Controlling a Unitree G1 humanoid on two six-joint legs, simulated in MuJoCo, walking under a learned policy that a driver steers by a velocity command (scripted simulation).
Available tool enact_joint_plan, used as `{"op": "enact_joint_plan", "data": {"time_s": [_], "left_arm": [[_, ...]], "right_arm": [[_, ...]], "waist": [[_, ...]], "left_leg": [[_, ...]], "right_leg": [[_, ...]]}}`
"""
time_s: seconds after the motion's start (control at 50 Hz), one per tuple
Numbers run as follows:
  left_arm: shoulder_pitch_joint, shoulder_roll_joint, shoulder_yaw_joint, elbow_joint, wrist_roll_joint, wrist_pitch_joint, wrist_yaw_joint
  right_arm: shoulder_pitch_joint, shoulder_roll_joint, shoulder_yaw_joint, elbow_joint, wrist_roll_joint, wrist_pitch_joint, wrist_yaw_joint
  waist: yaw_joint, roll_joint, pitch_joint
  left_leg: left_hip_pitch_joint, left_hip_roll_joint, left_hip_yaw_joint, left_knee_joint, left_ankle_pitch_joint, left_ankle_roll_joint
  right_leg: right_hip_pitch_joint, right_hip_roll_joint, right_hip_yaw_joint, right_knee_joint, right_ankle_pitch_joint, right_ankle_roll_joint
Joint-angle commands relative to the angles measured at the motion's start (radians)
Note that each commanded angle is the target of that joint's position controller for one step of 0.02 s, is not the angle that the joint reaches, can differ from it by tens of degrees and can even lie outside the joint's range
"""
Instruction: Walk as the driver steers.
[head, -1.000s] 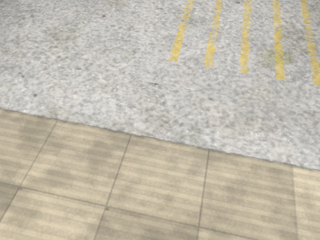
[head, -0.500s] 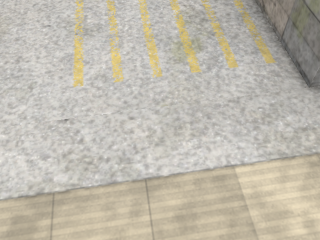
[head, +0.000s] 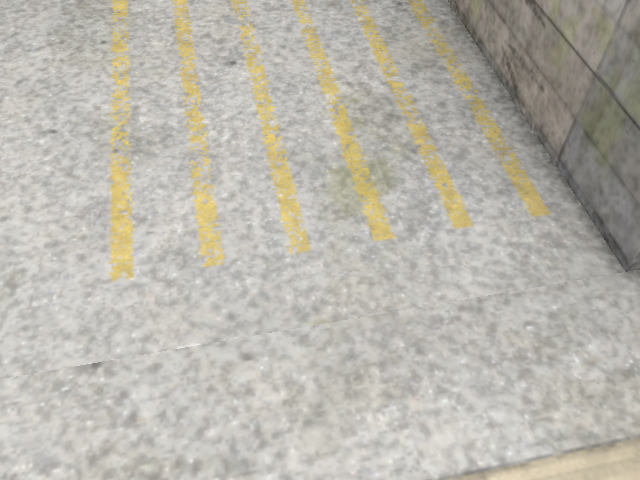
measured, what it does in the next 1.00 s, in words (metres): walks ahead, turning left: right foot, then left foot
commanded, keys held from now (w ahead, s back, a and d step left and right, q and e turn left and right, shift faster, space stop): w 0.34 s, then w+q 0.66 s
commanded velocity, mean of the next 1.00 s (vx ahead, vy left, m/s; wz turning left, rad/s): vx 0.50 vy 0.00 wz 0.24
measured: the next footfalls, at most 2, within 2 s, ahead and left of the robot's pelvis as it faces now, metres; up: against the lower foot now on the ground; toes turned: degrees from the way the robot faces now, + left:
right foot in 0.46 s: +0.43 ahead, -0.14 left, +0.00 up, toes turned +1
left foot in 0.98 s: +0.65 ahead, +0.17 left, +0.00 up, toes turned +21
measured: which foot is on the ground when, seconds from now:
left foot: down 0.00-0.46, up 0.48-0.96, down 0.98-1.00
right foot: up 0.00-0.44, down 0.46-0.98, up 1.00-1.00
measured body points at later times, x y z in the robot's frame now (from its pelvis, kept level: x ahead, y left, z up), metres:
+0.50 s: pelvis +0.28 -0.03 +0.00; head +0.32 -0.04 +0.44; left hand +0.50 +0.21 -0.07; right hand +0.27 -0.32 -0.14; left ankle +0.09 +0.09 -0.69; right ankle +0.39 -0.14 -0.73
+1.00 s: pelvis +0.53 +0.04 -0.01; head +0.56 +0.07 +0.44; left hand +0.48 +0.33 -0.14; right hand +0.80 -0.14 -0.09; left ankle +0.61 +0.16 -0.73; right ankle +0.39 -0.14 -0.71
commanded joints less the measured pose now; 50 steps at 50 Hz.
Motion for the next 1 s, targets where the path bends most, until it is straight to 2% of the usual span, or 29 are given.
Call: {"op": "enact_joint_plan", "data": {"time_s": [0.02, 0.04, 0.06, 0.12, 0.2, 0.26, 0.32, 0.38, 0.4, 0.42, 0.44, 0.46, 0.48, 0.5, 0.52, 0.54, 0.56, 0.6, 0.64, 0.68, 0.74, 0.78, 0.84, 0.88, 0.9, 0.94, 0.96, 0.98, 1.0], "left_arm": [[-0.104, 0.121, 0.021, -0.125, 0.001, -0.039, -0.004], [-0.100, 0.116, 0.028, -0.121, 0.012, -0.033, -0.003], [-0.074, 0.100, 0.026, -0.112, 0.012, -0.025, -0.003], [-0.074, 0.064, 0.019, -0.111, 0.017, -0.011, 0.002], [-0.196, 0.039, 0.009, -0.138, 0.021, -0.021, -0.001], [-0.302, 0.016, 0.000, -0.163, 0.014, -0.031, -0.014], [-0.385, 0.018, -0.002, -0.191, 0.006, -0.039, -0.032], [-0.414, 0.038, 0.003, -0.216, 0.006, -0.050, -0.048], [-0.383, 0.052, 0.009, -0.210, 0.008, -0.054, -0.049], [-0.310, 0.076, 0.022, -0.193, 0.011, -0.057, -0.046], [-0.164, 0.121, 0.045, -0.151, 0.016, -0.059, -0.037], [0.022, 0.191, 0.066, -0.119, 0.034, -0.058, -0.024], [0.078, 0.260, 0.081, -0.100, 0.036, -0.048, -0.022], [0.097, 0.163, 0.058, -0.104, 0.030, -0.042, -0.018], [0.033, 0.124, 0.043, -0.102, 0.026, -0.041, -0.013], [-0.034, 0.103, 0.035, -0.103, 0.027, -0.041, -0.011], [-0.089, 0.076, 0.027, -0.098, 0.029, -0.045, -0.015], [-0.150, 0.049, 0.024, -0.089, 0.034, -0.060, -0.019], [-0.171, 0.062, 0.031, -0.071, 0.032, -0.072, -0.018], [-0.166, 0.082, 0.040, -0.051, 0.037, -0.075, -0.011], [-0.155, 0.104, 0.047, -0.029, 0.037, -0.067, 0.000], [-0.136, 0.122, 0.052, -0.017, 0.032, -0.060, 0.006], [-0.091, 0.148, 0.062, 0.010, 0.018, -0.044, 0.009], [-0.077, 0.163, 0.069, 0.024, 0.006, -0.029, 0.009], [-0.080, 0.174, 0.073, 0.028, 0.000, -0.022, 0.010], [-0.104, 0.203, 0.081, 0.024, -0.010, -0.007, 0.014], [-0.126, 0.203, 0.079, 0.020, -0.016, 0.002, 0.015], [-0.110, 0.174, 0.066, 0.014, -0.004, 0.001, 0.018], [-0.046, 0.042, 0.025, -0.039, 0.043, -0.015, 0.013]], "right_arm": [[0.155, -0.123, -0.031, -0.006, -0.004, 0.012, -0.008], [0.123, -0.099, -0.021, -0.012, -0.014, 0.009, -0.008], [0.109, -0.097, -0.019, -0.011, -0.017, 0.006, -0.007], [0.123, -0.127, -0.027, 0.010, -0.007, -0.004, -0.012], [0.168, -0.147, -0.031, 0.038, 0.002, 0.007, -0.027], [0.226, -0.160, -0.031, 0.063, 0.011, 0.016, -0.032], [0.279, -0.169, -0.032, 0.092, 0.014, 0.032, -0.033], [0.300, -0.178, -0.037, 0.112, 0.019, 0.052, -0.040], [0.291, -0.187, -0.041, 0.113, 0.020, 0.057, -0.044], [0.267, -0.201, -0.044, 0.109, 0.021, 0.060, -0.046], [0.248, -0.188, -0.038, 0.102, 0.018, 0.062, -0.047], [0.235, -0.134, -0.017, 0.072, -0.001, 0.057, -0.046], [0.384, -0.013, 0.019, 0.061, 0.003, 0.036, -0.040], [0.339, -0.109, -0.003, 0.080, 0.025, 0.024, -0.036], [0.244, -0.165, -0.023, 0.048, 0.045, 0.020, -0.035], [0.188, -0.155, -0.022, 0.034, 0.040, 0.022, -0.038], [0.163, -0.144, -0.027, 0.029, 0.026, 0.028, -0.040], [0.212, -0.105, -0.030, 0.041, 0.029, 0.058, -0.040], [0.207, -0.073, -0.028, 0.033, 0.028, 0.081, -0.042], [0.167, -0.067, -0.029, 0.011, 0.020, 0.091, -0.044], [0.100, -0.054, -0.026, -0.009, 0.018, 0.084, -0.027], [0.024, -0.041, -0.019, -0.033, 0.016, 0.078, -0.012], [-0.065, -0.042, -0.016, -0.075, 0.016, 0.079, 0.003], [-0.095, -0.055, -0.020, -0.100, 0.016, 0.082, 0.012], [-0.094, -0.064, -0.024, -0.110, 0.015, 0.083, 0.015], [-0.013, -0.101, -0.047, -0.107, 0.014, 0.089, 0.016], [0.124, -0.138, -0.072, -0.074, 0.018, 0.090, 0.012], [0.299, -0.214, -0.111, -0.024, 0.022, 0.096, -0.004], [0.321, -0.343, -0.137, -0.017, 0.030, 0.098, -0.022]], "waist": [[-0.086, 0.082, -0.060], [-0.055, 0.092, -0.035], [-0.035, 0.112, -0.032], [-0.019, 0.106, -0.021], [-0.054, 0.082, -0.002], [-0.099, 0.080, 0.020], [-0.127, 0.081, 0.046], [-0.109, 0.092, 0.052], [-0.085, 0.104, 0.036], [-0.037, 0.115, -0.006], [0.039, 0.100, -0.103], [0.113, 0.029, -0.265], [0.055, -0.238, -0.417], [0.099, -0.186, -0.427], [0.097, -0.134, -0.258], [0.068, -0.077, -0.170], [0.037, -0.056, -0.098], [-0.021, -0.087, -0.054], [-0.043, -0.068, -0.016], [-0.045, -0.045, 0.008], [-0.027, -0.034, 0.022], [0.003, -0.022, 0.041], [0.035, -0.013, 0.069], [0.036, -0.020, 0.078], [0.025, -0.028, 0.072], [-0.036, -0.059, 0.001], [-0.118, -0.046, -0.068], [-0.192, 0.005, -0.161], [-0.111, 0.281, -0.208]], "left_leg": [[0.431, 0.313, -0.470, -0.305, -0.168, 0.182], [0.347, 0.278, -0.408, -0.333, -0.088, 0.170], [0.296, 0.258, -0.370, -0.357, -0.032, 0.171], [0.254, 0.243, -0.269, -0.405, 0.125, 0.193], [0.292, 0.205, -0.158, -0.417, 0.250, 0.163], [0.317, 0.193, -0.117, -0.415, 0.229, 0.143], [0.403, 0.233, -0.134, -0.385, 0.224, 0.144], [0.486, 0.275, -0.177, -0.314, 0.303, 0.129], [0.496, 0.278, -0.188, -0.277, 0.367, 0.121], [0.485, 0.262, -0.182, -0.200, 0.502, 0.108], [0.425, 0.211, -0.148, -0.043, 0.576, 0.081], [0.223, 0.149, -0.111, 0.237, 0.366, 0.043], [-0.182, -0.012, -0.062, 0.598, -0.287, -0.026], [-0.279, 0.013, -0.181, 0.726, -0.416, -0.026], [-0.342, 0.058, -0.170, 0.757, -0.341, -0.025], [-0.322, 0.103, -0.143, 0.726, -0.258, -0.028], [-0.290, 0.129, -0.138, 0.677, -0.204, -0.032], [-0.186, 0.160, -0.143, 0.629, -0.144, -0.040], [-0.189, 0.169, -0.141, 0.595, -0.110, -0.053], [-0.236, 0.174, -0.150, 0.529, -0.032, -0.064], [-0.239, 0.166, -0.124, 0.357, 0.132, -0.063], [-0.217, 0.155, -0.080, 0.246, 0.201, -0.054], [-0.234, 0.146, -0.044, 0.146, 0.183, -0.031], [-0.245, 0.133, -0.021, 0.109, 0.113, -0.007], [-0.225, 0.116, -0.001, 0.098, 0.064, 0.010], [-0.080, 0.045, 0.063, 0.095, -0.039, 0.052], [0.101, -0.009, 0.091, 0.041, -0.012, 0.083], [0.394, -0.018, 0.028, 0.010, 0.029, 0.124], [0.703, 0.237, -0.472, -0.060, -0.060, 0.276]], "right_leg": [[-0.494, -0.117, -0.005, 0.183, 0.099, -0.004], [-0.441, -0.150, -0.003, 0.123, 0.149, -0.003], [-0.394, -0.161, -0.009, 0.096, 0.176, 0.004], [-0.397, -0.175, -0.032, 0.009, 0.247, 0.032], [-0.426, -0.171, -0.056, -0.228, 0.463, 0.051], [-0.382, -0.141, -0.086, -0.397, 0.574, 0.048], [-0.400, -0.122, -0.092, -0.479, 0.561, 0.036], [-0.386, -0.103, -0.081, -0.540, 0.455, 0.006], [-0.331, -0.088, -0.086, -0.556, 0.417, -0.005], [-0.213, -0.062, -0.106, -0.579, 0.397, -0.022], [0.012, -0.056, -0.118, -0.597, 0.437, -0.051], [0.341, -0.215, 0.033, -0.533, 0.491, -0.115], [0.707, -0.471, 0.466, -0.590, 0.335, -0.263], [0.674, -0.471, 0.576, -0.680, 0.196, -0.252], [0.546, -0.437, 0.420, -0.710, 0.195, -0.207], [0.405, -0.398, 0.304, -0.741, 0.253, -0.184], [0.282, -0.363, 0.220, -0.784, 0.306, -0.173], [0.143, -0.324, 0.100, -0.860, 0.355, -0.162], [0.085, -0.326, 0.014, -0.906, 0.424, -0.169], [0.089, -0.327, -0.056, -0.924, 0.475, -0.170], [0.120, -0.297, -0.171, -0.930, 0.511, -0.147], [0.136, -0.295, -0.225, -0.931, 0.513, -0.134], [0.227, -0.326, -0.259, -0.912, 0.517, -0.123], [0.301, -0.348, -0.275, -0.871, 0.571, -0.108], [0.328, -0.355, -0.287, -0.831, 0.665, -0.098], [0.350, -0.347, -0.317, -0.662, 0.999, -0.072], [0.310, -0.315, -0.349, -0.475, 1.087, -0.046], [0.137, -0.271, -0.361, -0.211, 0.943, -0.002], [-0.306, -0.112, -0.339, 0.167, 0.148, 0.072]]}}
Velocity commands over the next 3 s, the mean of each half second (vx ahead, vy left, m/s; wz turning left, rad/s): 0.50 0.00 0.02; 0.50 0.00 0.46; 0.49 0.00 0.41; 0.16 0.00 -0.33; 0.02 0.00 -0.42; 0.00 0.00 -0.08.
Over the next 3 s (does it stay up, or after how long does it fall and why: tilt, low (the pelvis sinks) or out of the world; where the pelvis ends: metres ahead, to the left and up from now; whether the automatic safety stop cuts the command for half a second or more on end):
stays up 0.94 0.17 0.01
